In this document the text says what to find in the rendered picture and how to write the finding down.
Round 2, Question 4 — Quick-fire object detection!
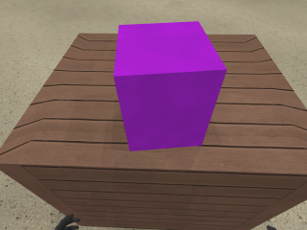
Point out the pedestal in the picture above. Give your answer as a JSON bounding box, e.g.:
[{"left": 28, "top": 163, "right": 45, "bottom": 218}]
[{"left": 0, "top": 33, "right": 307, "bottom": 230}]

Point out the left robot hand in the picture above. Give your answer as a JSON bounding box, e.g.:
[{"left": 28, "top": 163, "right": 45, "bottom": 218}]
[{"left": 55, "top": 214, "right": 80, "bottom": 230}]

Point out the carton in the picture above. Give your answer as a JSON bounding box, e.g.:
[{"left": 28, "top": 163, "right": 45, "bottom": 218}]
[{"left": 113, "top": 21, "right": 227, "bottom": 151}]

